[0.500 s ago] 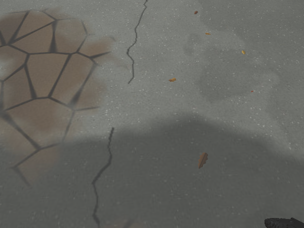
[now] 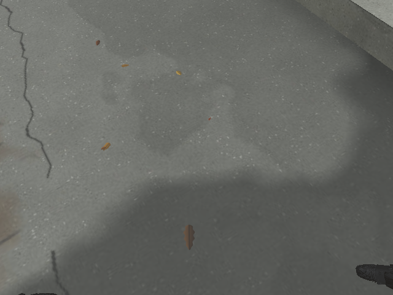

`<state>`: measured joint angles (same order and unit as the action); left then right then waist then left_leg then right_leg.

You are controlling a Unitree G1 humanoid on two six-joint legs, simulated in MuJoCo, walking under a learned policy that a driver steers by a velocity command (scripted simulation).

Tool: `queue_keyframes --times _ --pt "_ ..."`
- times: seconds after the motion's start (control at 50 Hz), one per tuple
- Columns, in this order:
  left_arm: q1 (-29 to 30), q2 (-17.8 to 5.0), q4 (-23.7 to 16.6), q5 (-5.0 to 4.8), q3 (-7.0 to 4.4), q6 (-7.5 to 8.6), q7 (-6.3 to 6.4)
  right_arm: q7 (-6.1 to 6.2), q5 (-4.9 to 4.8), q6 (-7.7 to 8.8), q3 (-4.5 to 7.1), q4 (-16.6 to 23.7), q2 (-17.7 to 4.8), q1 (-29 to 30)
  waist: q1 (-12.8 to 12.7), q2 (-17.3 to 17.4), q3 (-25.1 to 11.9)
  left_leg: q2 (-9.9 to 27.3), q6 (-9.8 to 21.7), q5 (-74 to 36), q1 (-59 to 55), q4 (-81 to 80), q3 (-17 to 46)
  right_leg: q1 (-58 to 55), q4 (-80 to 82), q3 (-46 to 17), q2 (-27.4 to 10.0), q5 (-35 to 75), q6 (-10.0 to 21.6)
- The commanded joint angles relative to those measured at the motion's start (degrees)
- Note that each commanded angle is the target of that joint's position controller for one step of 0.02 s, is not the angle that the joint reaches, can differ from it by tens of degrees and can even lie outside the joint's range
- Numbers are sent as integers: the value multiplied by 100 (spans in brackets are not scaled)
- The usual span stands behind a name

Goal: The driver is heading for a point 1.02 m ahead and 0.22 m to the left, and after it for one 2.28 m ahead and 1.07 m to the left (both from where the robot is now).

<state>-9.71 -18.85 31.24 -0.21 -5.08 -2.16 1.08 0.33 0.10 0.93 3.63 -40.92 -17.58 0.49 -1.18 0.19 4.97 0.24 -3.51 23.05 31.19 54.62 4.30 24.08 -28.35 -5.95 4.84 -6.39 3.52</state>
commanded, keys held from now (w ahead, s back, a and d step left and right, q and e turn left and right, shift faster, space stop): shift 0.50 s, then w+shift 0.50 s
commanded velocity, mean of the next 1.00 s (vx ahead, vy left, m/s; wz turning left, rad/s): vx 0.30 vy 0.00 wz -0.16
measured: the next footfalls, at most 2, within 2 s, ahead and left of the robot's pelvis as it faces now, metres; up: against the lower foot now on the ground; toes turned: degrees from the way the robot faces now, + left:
left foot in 0.16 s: +0.10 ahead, +0.16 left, +0.00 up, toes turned -6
right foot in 0.46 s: +0.01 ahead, -0.09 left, +0.00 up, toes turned -3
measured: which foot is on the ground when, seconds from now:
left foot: up 0.00-0.14, down 0.16-0.54, up 0.56-0.76, down 0.78-1.00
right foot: down 0.00-0.16, up 0.18-0.44, down 0.46-0.78, up 0.80-1.00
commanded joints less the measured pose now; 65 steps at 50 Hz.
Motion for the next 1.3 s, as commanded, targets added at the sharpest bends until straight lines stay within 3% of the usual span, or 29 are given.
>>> queue_keyframes --times 0.02,0.14,0.16,0.18,0.2,0.24,0.28,0.36,0.44,0.48,0.5,0.52,0.56,0.62,0.72,0.74,0.76,0.78,0.8,0.82,0.86,0.94,1.14,1.18,1.22,1.24,1.26,1.28,1.3 --pt "269 -849 -476 31 -256 44 103 -14 -31 -56 54 101 -302 -540 150 -540 -1673 -49 -93 -446 -810 -582 -135 -756 455 -1365 -1323 1553 1034" --pt "329 -487 -382 27 -77 5 17 -115 57 -24 84 159 -273 -756 231 -921 -1269 -38 302 -1253 -1740 -2400 -370 -272 54 -1607 -1039 -281 504" --pt "78 -248 -321 64 -12 19 28 -114 187 -4 119 223 -486 -780 136 -423 -1123 556 525 -1570 -1940 -2992 266 -48 -495 -1287 -649 -980 154" --pt "-288 -127 -354 77 10 53 31 -78 291 -15 202 297 -982 -603 -252 1020 -866 1637 1228 -2238 -1858 -3558 1597 510 -1440 -365 209 -2262 -235" --pt "-16 -503 -424 64 -106 114 52 -47 372 23 199 344 -877 -551 -35 1568 -791 2315 1992 -2013 -1285 -3978 2639 516 -2596 -331 55 -2901 -461" --pt "102 -788 -218 -40 -257 81 84 33 169 44 183 419 -727 -333 -1 765 -633 1825 1794 -1768 -1454 -3767 1948 770 -3769 -474 0 -2461 -596" --pt "-20 -406 -69 10 -168 0 106 82 24 30 102 397 -470 -302 -12 592 -695 1496 1566 -2209 -1770 -3567 1343 782 -3936 -500 -75 -2140 -741" --pt "269 241 -57 -10 110 42 31 90 20 -103 59 229 -281 -591 217 988 -979 976 1380 -2555 -2226 -3368 493 -62 -1756 249 -418 -2115 -850" --pt "-87 39 256 -49 49 55 1 74 -103 -152 90 54 -409 -1027 188 1054 -983 1015 1291 -2691 -2168 -3081 607 -1260 751 522 -358 -594 -632" --pt "-147 -478 184 93 -13 50 61 3 37 6 20 69 -236 -1226 394 35 -1239 710 722 -2096 -1473 -2671 242 -2171 484 -337 -1159 1239 -210" --pt "-9 -393 366 145 -13 69 17 -27 85 74 -32 67 -11 -1243 588 -1035 -1235 286 400 -1098 -1737 -2837 -304 -1436 326 -438 -1231 441 125" --pt "-63 5 309 134 59 104 -36 -34 165 89 -34 -1 -148 -932 266 -720 -1241 71 199 -645 -1908 -2548 -554 -1274 599 -387 -1031 -1307 168" --pt "-631 -643 447 81 -113 152 -53 -26 -42 73 62 64 -245 -572 -95 -1034 -516 -319 255 463 -879 -1480 -1014 -990 1449 -1333 -1473 -4254 528" --pt "-840 -618 577 -62 -93 457 30 -97 -318 277 139 331 -353 -270 -150 -1439 430 303 743 548 770 -245 -268 -1227 2096 -2632 -2370 -4225 1050" --pt "-375 -551 459 -152 -79 562 -71 -287 -185 516 54 10 -101 -858 221 -993 -325 97 769 -408 -1131 -1835 -840 -879 1694 -1036 -1612 -2438 652" --pt "-308 -729 591 286 -153 508 -175 -360 267 248 57 -152 -83 -1488 532 -868 -478 -293 614 -643 -2216 -2394 -1373 -387 1435 -555 -1198 -2915 600" --pt "-237 -552 601 318 -138 496 -190 -314 288 152 144 -419 -254 -2152 815 -419 -430 -506 484 -695 -3270 -2358 -1556 398 835 -389 -973 -3052 554" --pt "20 -248 547 332 -46 522 -185 -253 265 169 225 -641 -494 -3096 1333 340 -500 -52 537 -164 -4363 -2538 -864 1360 -744 -32 -598 -2478 444" --pt "565 459 139 278 154 614 -163 -190 379 250 319 -670 -1214 -3969 1695 2117 -734 1694 897 2372 -4564 -3873 2003 2501 -3374 351 9 -2750 214" --pt "450 398 -76 230 173 660 -156 -168 330 240 278 -454 -1236 -3203 1113 1504 -368 2279 1415 3554 -3862 -4890 4258 3387 -4170 -521 81 -2145 284" --pt "268 -84 118 274 98 650 -258 -168 202 285 200 -219 -855 -2168 403 255 -45 2124 1428 2704 -3137 -4615 3147 3214 -4156 -178 -818 -862 177" --pt "139 -69 341 324 124 459 -483 -147 132 445 53 -405 -458 -2301 239 547 0 1232 1354 1170 -2415 -5099 1437 2417 -3637 362 -1072 -84 -198" --pt "1908 70 -148 207 315 466 -516 -70 54 494 22 -925 -502 -3209 567 322 399 1274 1454 -2636 -3461 -5430 180 1635 -839 980 -781 615 -29" --pt "1588 -15 -63 225 294 503 -421 -33 59 472 55 -970 -724 -3029 290 463 70 1261 1363 -4925 -3588 -4639 4 675 -534 1093 -442 22 103" --pt "-131 -377 434 226 126 563 -225 -12 90 431 117 -1030 -1015 -2892 -555 636 -973 1157 1221 -6639 -3150 -2528 -106 -1605 -418 1119 -50 -558 246" --pt "-1364 -699 785 315 -4 611 -110 -18 76 440 107 -926 -937 -2675 -1145 436 -1643 855 1140 -5251 -1819 -813 -167 -3458 -455 519 -667 -877 319" --pt "-1901 -1312 844 552 -153 657 -34 -92 -49 470 -104 -607 88 -3086 -832 -1093 -2729 87 1046 -1124 75 1497 -293 -5132 59 -2107 -2609 -3959 535" --pt "-1735 -1249 788 467 -124 651 -94 -126 -155 475 -58 -494 -109 -2948 -753 -1388 -2981 -248 1198 254 706 2377 226 -4669 1520 -4303 -3099 -5418 601" --pt "-1034 -851 850 424 -45 637 -97 -117 -97 411 33 -386 -356 -2339 -461 -934 -1723 114 1220 -380 1175 2665 177 -3753 1573 -3499 -2825 -4940 439"
Velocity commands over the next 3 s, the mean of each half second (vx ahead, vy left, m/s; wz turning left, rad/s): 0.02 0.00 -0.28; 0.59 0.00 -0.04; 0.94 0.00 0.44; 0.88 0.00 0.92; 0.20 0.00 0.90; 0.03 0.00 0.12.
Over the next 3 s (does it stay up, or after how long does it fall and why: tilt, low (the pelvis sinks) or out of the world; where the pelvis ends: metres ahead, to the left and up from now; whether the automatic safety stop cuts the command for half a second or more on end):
stays up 1.17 0.20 0.00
